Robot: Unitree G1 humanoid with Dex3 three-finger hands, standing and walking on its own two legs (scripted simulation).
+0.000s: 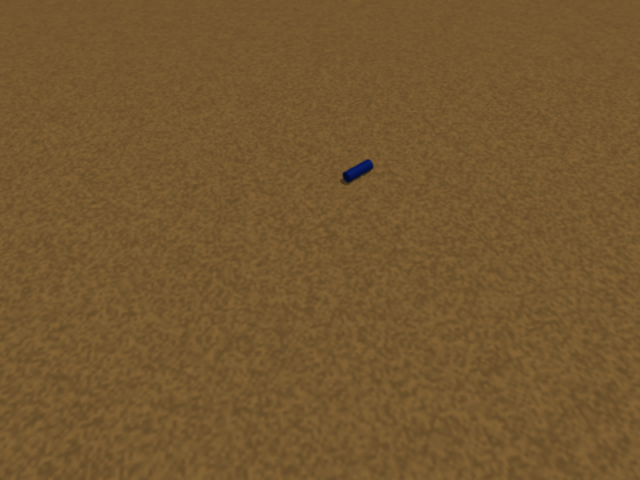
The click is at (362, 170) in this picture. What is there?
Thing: lying can
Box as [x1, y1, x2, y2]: [343, 159, 372, 181]
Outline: 371,161 367,159 343,172 344,179 346,181 349,181 372,168
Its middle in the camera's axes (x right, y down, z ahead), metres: +0.19 -0.33 +1.90
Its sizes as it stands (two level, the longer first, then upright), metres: 0.153 0.053 0.053
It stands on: the floor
